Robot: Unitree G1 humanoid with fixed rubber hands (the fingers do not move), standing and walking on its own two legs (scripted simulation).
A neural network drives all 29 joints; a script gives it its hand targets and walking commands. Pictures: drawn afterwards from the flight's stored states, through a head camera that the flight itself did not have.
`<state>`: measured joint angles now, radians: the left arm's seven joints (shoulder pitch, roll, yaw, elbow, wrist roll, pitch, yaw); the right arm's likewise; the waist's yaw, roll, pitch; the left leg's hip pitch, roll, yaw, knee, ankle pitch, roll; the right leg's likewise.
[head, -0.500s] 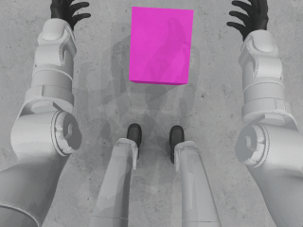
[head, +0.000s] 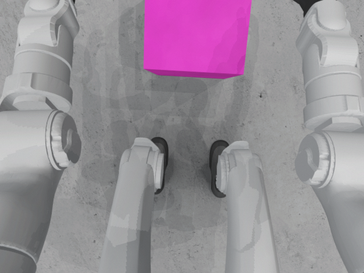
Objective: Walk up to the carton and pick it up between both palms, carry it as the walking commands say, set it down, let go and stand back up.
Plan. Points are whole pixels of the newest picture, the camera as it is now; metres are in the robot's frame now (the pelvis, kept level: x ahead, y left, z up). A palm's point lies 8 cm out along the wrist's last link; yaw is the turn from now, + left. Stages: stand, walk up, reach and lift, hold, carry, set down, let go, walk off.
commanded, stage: reach and lift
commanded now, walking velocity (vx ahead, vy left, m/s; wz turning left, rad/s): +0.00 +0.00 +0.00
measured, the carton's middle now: (195, 24) +0.57 +0.00 -0.38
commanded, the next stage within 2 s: none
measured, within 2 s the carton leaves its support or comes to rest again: neither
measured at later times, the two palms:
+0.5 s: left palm (103, 20) +0.55 +0.21 -0.29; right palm (273, 30) +0.54 -0.18 -0.29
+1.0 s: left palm (108, 23) +0.55 +0.20 -0.31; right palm (271, 33) +0.54 -0.18 -0.31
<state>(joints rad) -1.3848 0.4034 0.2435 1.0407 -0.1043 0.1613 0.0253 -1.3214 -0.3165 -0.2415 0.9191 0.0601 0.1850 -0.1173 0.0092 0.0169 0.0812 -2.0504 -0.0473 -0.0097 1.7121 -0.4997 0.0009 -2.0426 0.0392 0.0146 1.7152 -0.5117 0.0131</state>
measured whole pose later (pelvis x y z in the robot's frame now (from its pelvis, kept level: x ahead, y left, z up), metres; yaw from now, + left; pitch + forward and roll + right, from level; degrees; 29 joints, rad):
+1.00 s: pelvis -0.02 +0.00 -0.14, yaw -1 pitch +33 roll -1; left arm -1.63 0.47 0.04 1.24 -0.27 0.08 0.06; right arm -1.56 -0.39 -0.10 1.14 0.21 0.10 -0.13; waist 0.00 0.01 0.50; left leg -2.23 -0.03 0.01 2.23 -0.58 0.02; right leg -2.21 0.03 -0.01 2.22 -0.60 0.01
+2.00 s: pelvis -0.01 +0.00 -0.15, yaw -2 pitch +32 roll -1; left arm -1.54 0.29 0.26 1.02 -0.01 0.21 0.01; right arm -1.49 -0.29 -0.27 1.01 0.10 0.18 -0.08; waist 0.04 -0.03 0.49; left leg -2.21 -0.03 0.00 2.28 -0.64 0.01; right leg -2.20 0.08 -0.01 2.27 -0.63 0.03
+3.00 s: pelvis -0.01 +0.00 -0.08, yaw -1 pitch +43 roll -1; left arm -1.32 0.17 0.36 0.75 0.06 0.36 0.05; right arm -1.27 -0.12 -0.40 0.68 -0.07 0.35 -0.12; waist 0.04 0.00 0.15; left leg -2.19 -0.10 -0.03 2.01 -0.57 -0.02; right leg -2.18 0.11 0.04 2.01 -0.58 0.05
